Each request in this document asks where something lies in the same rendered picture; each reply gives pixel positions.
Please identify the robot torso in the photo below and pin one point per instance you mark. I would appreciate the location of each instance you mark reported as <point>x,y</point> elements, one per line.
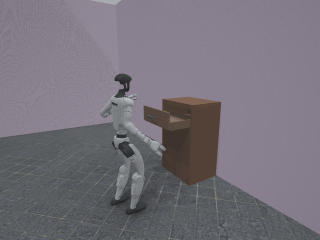
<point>118,122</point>

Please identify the drawer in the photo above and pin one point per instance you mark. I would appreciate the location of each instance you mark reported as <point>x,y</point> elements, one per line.
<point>168,120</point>

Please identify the robot left hand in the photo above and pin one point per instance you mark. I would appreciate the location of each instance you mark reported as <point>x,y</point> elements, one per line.
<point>131,97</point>

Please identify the robot right foot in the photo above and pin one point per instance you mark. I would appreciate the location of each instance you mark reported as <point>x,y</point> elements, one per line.
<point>139,207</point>

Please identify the robot right hand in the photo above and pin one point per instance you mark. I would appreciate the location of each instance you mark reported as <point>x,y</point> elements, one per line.
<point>154,145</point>

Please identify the handle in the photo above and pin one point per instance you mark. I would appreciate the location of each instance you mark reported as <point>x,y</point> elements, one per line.
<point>151,117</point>

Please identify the right robot forearm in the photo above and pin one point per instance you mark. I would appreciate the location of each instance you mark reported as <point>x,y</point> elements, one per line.
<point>136,133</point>

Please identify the right robot upper arm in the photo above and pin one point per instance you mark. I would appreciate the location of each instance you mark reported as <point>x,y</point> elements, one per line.
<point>128,105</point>

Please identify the cabinet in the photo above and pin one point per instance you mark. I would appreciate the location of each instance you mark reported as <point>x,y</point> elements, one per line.
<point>191,153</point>

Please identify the left robot upper arm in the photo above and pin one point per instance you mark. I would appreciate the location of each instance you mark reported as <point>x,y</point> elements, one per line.
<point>104,112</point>

